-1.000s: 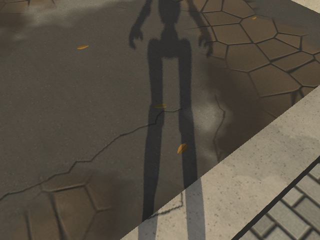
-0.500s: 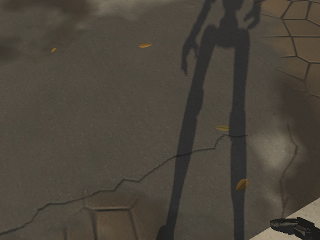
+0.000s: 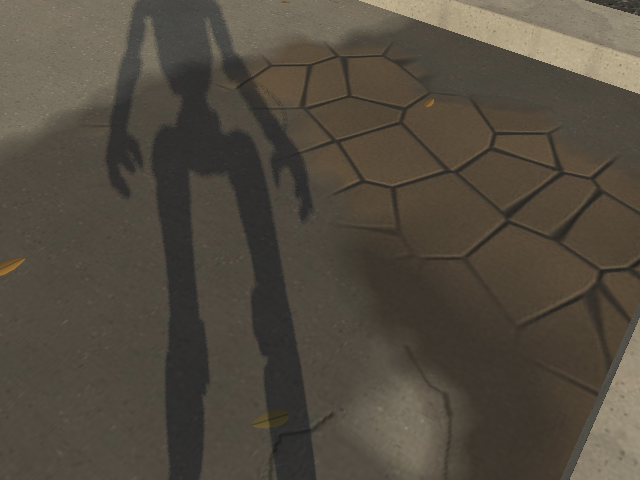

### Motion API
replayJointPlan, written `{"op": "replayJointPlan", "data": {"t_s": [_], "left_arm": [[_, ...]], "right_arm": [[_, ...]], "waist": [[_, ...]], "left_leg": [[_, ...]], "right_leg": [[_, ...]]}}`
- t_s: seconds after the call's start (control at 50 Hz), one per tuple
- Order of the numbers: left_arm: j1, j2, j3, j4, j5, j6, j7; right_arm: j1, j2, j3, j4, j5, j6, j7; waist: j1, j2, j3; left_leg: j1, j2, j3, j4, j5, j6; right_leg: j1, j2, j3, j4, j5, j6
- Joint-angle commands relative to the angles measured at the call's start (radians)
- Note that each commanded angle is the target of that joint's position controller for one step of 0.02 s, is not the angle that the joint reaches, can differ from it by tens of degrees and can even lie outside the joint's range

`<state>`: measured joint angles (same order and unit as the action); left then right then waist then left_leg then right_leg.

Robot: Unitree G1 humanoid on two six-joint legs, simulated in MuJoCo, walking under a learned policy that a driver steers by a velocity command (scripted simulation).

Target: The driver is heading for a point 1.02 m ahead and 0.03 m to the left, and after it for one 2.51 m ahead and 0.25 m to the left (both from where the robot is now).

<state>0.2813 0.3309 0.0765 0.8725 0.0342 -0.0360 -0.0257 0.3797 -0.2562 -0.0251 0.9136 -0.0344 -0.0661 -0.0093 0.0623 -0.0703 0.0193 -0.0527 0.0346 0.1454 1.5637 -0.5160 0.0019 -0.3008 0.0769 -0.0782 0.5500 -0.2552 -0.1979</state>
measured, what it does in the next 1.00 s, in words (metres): walks ahead: left foot, then right foot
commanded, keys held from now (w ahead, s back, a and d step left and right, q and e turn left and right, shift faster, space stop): w+e+shift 0.30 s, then w+q+shift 0.70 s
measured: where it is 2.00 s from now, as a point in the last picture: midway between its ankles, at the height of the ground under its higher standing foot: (328, 131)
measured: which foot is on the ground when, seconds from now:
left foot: up 0.00-0.28, down 0.30-0.68, up 0.70-1.00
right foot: down 0.00-0.30, up 0.32-0.66, down 0.68-1.00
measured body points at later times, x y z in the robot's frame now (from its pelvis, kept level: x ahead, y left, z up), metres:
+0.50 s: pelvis +0.45 +0.03 +0.01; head +0.47 +0.02 +0.45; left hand +0.75 +0.20 -0.06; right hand +0.33 -0.23 -0.13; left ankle +0.50 +0.16 -0.73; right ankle +0.42 -0.07 -0.65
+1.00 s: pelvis +0.87 -0.10 -0.01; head +0.91 -0.09 +0.44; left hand +0.82 +0.20 -0.13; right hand +1.11 -0.36 -0.08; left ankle +1.06 -0.01 -0.68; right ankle +0.67 -0.19 -0.73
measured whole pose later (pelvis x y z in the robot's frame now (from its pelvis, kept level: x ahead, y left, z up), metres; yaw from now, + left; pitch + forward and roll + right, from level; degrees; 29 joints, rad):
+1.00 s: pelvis +0.87 -0.10 -0.01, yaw +0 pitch +2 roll -2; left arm 0.48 0.32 0.05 0.91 0.02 -0.11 0.02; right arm 0.02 -0.35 -0.07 0.66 -0.03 -0.01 0.09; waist 0.07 0.03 0.03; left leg -0.79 0.05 0.11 0.86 -0.04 0.12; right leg 0.19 0.00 -0.26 0.22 -0.41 0.03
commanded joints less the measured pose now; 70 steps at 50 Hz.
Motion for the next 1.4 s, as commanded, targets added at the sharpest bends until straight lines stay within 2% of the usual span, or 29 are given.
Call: {"op": "replayJointPlan", "data": {"t_s": [0.02,0.04,0.08,0.12,0.22,0.24,0.28,0.3,0.32,0.34,0.38,0.44,0.56,0.66,0.68,0.7,0.72,0.76,0.86,0.94,1.0,1.06,1.08,1.1,1.12,1.14,1.18,1.24,1.4], "left_arm": [[0.314,0.138,0.034,0.07,-0.017,0.002,0.013],[0.179,0.21,0.057,0.037,-0.012,0.002,0.04],[0.117,0.147,0.029,0.002,-0.015,-0.027,0.045],[0.101,0.131,0.024,-0.018,-0.008,-0.057,0.055],[0.117,0.131,0.042,-0.018,-0.046,-0.057,0.017],[0.128,0.155,0.053,-0.016,-0.045,-0.054,0.015],[0.068,0.191,0.062,-0.021,-0.028,-0.057,0.01],[0.016,0.055,0.03,-0.057,-0.027,-0.07,0.009],[0.163,-0.078,-0.009,-0.115,-0.065,-0.074,0.015],[0.171,-0.032,-0.019,-0.098,-0.033,-0.062,0.019],[0.029,-0.006,-0.014,-0.112,0.004,-0.043,-0.005],[-0.102,-0.059,-0.039,-0.2,0.032,-0.028,-0.024],[-0.304,-0.011,-0.078,-0.302,0.003,-0.042,-0.045],[-0.042,0.107,-0.026,-0.203,0.02,-0.056,0.009],[0.135,0.183,-0.002,-0.194,0.043,-0.062,0.033],[0.167,0.25,0.011,-0.196,0.056,-0.055,0.044],[0.097,0.195,0.008,-0.198,0.034,-0.047,0.05],[0.0,0.06,-0.02,-0.192,0.017,-0.058,0.041],[0.058,-0.005,-0.032,-0.101,-0.017,-0.095,0.033],[0.006,0.016,-0.026,-0.076,-0.014,-0.106,0.039],[0.054,0.094,-0.013,-0.06,-0.016,-0.104,0.046],[0.001,0.188,0.012,-0.091,-0.004,-0.056,0.062],[-0.003,0.182,0.013,-0.094,0.005,-0.046,0.054],[-0.001,0.049,-0.021,-0.117,0.017,-0.052,0.031],[0.084,0.055,-0.032,-0.238,-0.01,-0.068,0.031],[-0.026,0.109,-0.035,-0.251,0.004,-0.091,0.033],[-0.071,0.095,-0.047,-0.246,0.014,-0.096,0.034],[-0.04,0.073,-0.056,-0.24,0.044,-0.031,0.032],[-0.322,0.027,-0.077,-0.357,-0.015,-0.028,0.004]], "right_arm": [[-0.143,-0.082,0.01,-0.226,-0.04,-0.06,0.016],[-0.183,-0.074,0.011,-0.256,-0.041,-0.051,0.024],[-0.217,-0.132,-0.001,-0.237,-0.044,-0.011,0.022],[-0.345,-0.127,0.003,-0.284,-0.02,0.001,0.021],[-0.405,-0.091,0.016,-0.31,0.032,-0.019,0.028],[-0.334,-0.111,0.006,-0.294,0.026,-0.02,0.022],[0.035,-0.192,-0.043,-0.206,0.022,-0.025,-0.004],[0.243,-0.263,-0.069,-0.168,-0.008,-0.027,-0.02],[0.181,-0.319,-0.075,-0.172,-0.04,-0.026,-0.015],[0.026,-0.254,-0.077,-0.179,-0.02,-0.016,-0.003],[-0.083,-0.117,-0.055,-0.162,-0.018,-0.01,0.01],[0.011,-0.07,-0.037,-0.059,0.005,-0.028,0.013],[-0.019,-0.192,-0.076,-0.091,0.017,-0.032,0.023],[0.056,-0.217,-0.085,-0.085,0.037,-0.031,0.043],[0.039,-0.165,-0.071,-0.112,0.045,-0.039,0.043],[0.101,-0.051,-0.047,-0.152,0.069,-0.035,0.036],[0.076,-0.097,-0.053,-0.153,0.052,-0.017,0.027],[-0.023,-0.107,-0.058,-0.147,0.026,0.005,0.041],[-0.169,-0.045,-0.046,-0.209,0.0,0.061,0.073],[-0.319,-0.043,-0.018,-0.296,0.008,0.056,0.107],[-0.331,-0.069,-0.011,-0.301,0.008,0.056,0.113],[0.051,-0.182,-0.056,-0.191,0.004,0.052,0.086],[0.208,-0.229,-0.085,-0.13,0.008,0.054,0.062],[0.117,-0.299,-0.105,-0.134,0.028,0.07,0.037],[0.049,-0.418,-0.124,-0.196,-0.002,0.081,0.034],[0.064,-0.364,-0.123,-0.214,0.009,0.084,0.021],[0.003,-0.278,-0.101,-0.18,0.013,0.062,0.007],[-0.051,-0.224,-0.073,-0.184,0.023,0.018,0.009],[-0.016,-0.254,-0.1,-0.181,0.04,-0.008,0.03]], "waist": [[-0.007,0.139,-0.009],[-0.055,0.0,-0.029],[-0.108,0.129,0.06],[-0.096,0.219,0.158],[-0.013,0.053,0.085],[-0.035,0.044,0.025],[-0.258,0.056,-0.177],[-0.343,0.156,-0.284],[-0.167,0.491,-0.393],[-0.114,0.411,-0.258],[-0.103,0.152,-0.025],[-0.071,0.199,0.013],[-0.049,0.143,0.026],[0.072,0.033,-0.127],[0.156,-0.058,-0.256],[0.097,-0.227,-0.332],[0.059,-0.165,-0.246],[0.012,-0.01,-0.055],[-0.051,-0.012,0.046],[-0.092,0.001,0.09],[-0.115,0.01,0.073],[-0.322,-0.025,-0.145],[-0.37,0.045,-0.217],[-0.264,0.296,-0.127],[-0.164,0.392,-0.34],[-0.219,0.166,-0.31],[-0.115,-0.004,-0.052],[-0.017,-0.019,0.032],[-0.12,0.099,0.036]], "left_leg": [[-0.906,0.023,-0.208,0.021,0.056,0.015],[-0.907,0.029,-0.263,-0.051,0.051,-0.026],[-0.763,0.088,-0.311,-0.183,0.067,-0.092],[-0.675,0.143,-0.3,-0.424,0.206,-0.126],[-0.172,0.013,-0.142,-0.906,0.625,-0.056],[-0.11,-0.03,-0.143,-0.949,0.586,-0.046],[0.207,-0.069,-0.112,-0.94,0.405,-0.041],[0.404,0.115,-0.33,-0.96,0.102,-0.017],[0.431,0.419,-0.974,-1.264,-0.151,0.077],[0.279,0.378,-1.157,-1.403,-0.497,0.146],[-0.01,0.258,-0.813,-1.337,-0.252,0.162],[-0.133,0.16,-0.613,-1.34,-0.001,0.169],[-0.39,0.098,-0.442,-1.479,0.298,0.19],[-0.346,0.028,-0.362,-1.008,0.653,0.129],[-0.484,-0.032,-0.294,-0.67,0.488,0.102],[-0.694,-0.093,-0.227,-0.381,0.042,0.094],[-0.782,-0.044,-0.222,-0.257,0.128,0.108],[-0.795,0.029,-0.212,-0.284,0.235,0.101],[-0.84,0.08,-0.18,-0.344,0.294,0.075],[-0.697,0.062,-0.088,-0.634,0.503,0.101],[-0.454,-0.053,0.05,-0.787,0.523,0.156],[-0.022,-0.138,0.011,-0.816,0.418,0.225],[0.235,-0.138,-0.066,-0.873,0.368,0.254],[0.297,-0.005,-0.302,-0.914,0.338,0.294],[0.567,0.208,-0.859,-1.104,0.244,0.502],[0.503,0.225,-0.96,-1.265,0.096,0.475],[0.15,0.167,-0.822,-1.319,0.196,0.396],[-0.189,0.064,-0.64,-1.341,0.369,0.378],[-0.253,-0.031,-0.54,-1.344,0.621,0.24]], "right_leg": [[0.625,-0.233,0.541,-0.053,0.478,-0.174],[0.487,-0.339,0.803,-0.223,0.074,-0.244],[0.133,-0.349,0.858,-0.276,0.017,-0.261],[-0.123,-0.295,0.777,-0.318,0.003,-0.235],[-0.194,-0.064,0.452,-0.231,0.318,-0.039],[-0.094,-0.053,0.456,-0.136,0.461,-0.013],[-0.042,0.001,0.388,0.339,0.659,0.037],[-0.209,0.057,0.347,0.729,0.31,0.051],[-0.361,0.105,0.267,0.988,-0.222,0.073],[-0.46,0.033,0.232,1.0,-0.124,0.057],[-0.426,-0.055,0.208,0.858,-0.039,0.068],[-0.386,-0.099,0.22,0.691,-0.077,0.087],[-0.039,-0.104,0.067,0.158,0.104,0.192],[0.414,-0.082,0.077,-0.009,0.07,0.166],[0.608,-0.304,0.31,-0.076,-0.233,0.125],[0.69,-0.547,0.745,-0.264,-0.593,0.076],[0.576,-0.541,0.848,-0.325,-0.644,0.042],[0.402,-0.436,0.522,-0.314,-0.312,0.055],[0.339,-0.356,0.148,-0.359,0.279,0.1],[0.233,-0.284,-0.099,-0.435,0.436,0.134],[0.245,-0.285,-0.191,-0.325,1.055,0.162],[0.236,-0.333,-0.159,0.204,1.309,0.15],[0.074,-0.277,-0.155,0.551,0.957,0.16],[-0.23,-0.08,-0.14,0.968,-0.134,0.191],[-0.547,-0.02,0.069,1.2,-0.271,0.222],[-0.61,-0.078,0.171,1.13,-0.161,0.212],[-0.531,-0.161,0.168,0.901,-0.104,0.212],[-0.348,-0.206,0.165,0.699,-0.176,0.256],[-0.06,-0.127,0.095,0.064,0.351,0.243]]}}
Velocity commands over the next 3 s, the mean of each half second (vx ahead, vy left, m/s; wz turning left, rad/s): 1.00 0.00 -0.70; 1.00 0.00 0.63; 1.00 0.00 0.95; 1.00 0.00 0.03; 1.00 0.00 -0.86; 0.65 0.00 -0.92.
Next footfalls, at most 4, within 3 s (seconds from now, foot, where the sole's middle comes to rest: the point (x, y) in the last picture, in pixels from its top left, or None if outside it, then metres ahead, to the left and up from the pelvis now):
0.30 left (278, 467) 0.54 0.15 -0.77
0.68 right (437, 402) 0.71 -0.19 -0.77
1.08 left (372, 250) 1.15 -0.05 -0.77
1.50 right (393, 149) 1.59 -0.11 -0.77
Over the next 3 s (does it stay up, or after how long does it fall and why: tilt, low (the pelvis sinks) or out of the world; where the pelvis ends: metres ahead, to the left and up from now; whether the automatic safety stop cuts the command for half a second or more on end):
stays up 2.49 0.32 0.01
